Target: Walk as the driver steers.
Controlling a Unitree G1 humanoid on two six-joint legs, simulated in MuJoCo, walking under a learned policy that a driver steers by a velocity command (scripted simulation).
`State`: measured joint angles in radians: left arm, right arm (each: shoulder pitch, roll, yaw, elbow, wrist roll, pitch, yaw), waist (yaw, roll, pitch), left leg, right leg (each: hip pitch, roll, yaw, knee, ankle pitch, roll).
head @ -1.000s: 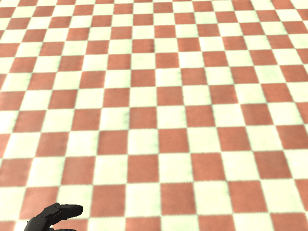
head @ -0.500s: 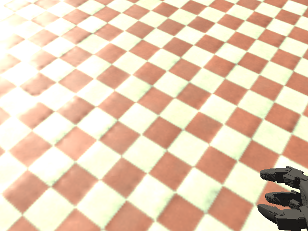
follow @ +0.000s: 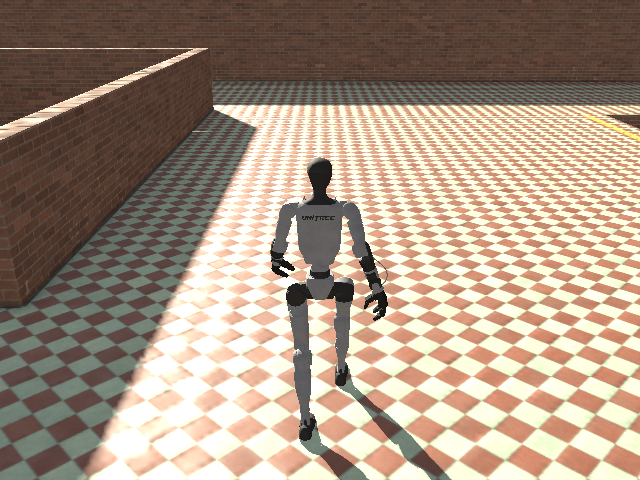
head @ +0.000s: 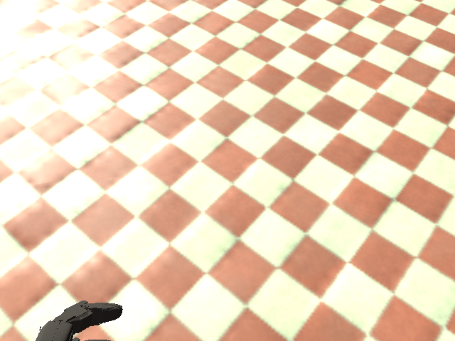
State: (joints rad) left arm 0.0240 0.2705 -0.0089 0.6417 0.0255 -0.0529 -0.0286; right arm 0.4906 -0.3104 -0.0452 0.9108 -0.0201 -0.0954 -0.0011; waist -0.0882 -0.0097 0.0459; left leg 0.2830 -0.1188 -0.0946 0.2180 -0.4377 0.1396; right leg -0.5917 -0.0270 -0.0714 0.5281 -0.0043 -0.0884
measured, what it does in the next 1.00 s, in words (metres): walks ahead: left foot, then right foot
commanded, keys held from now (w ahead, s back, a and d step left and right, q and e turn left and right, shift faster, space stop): w+shift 0.92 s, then w+q+shift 0.08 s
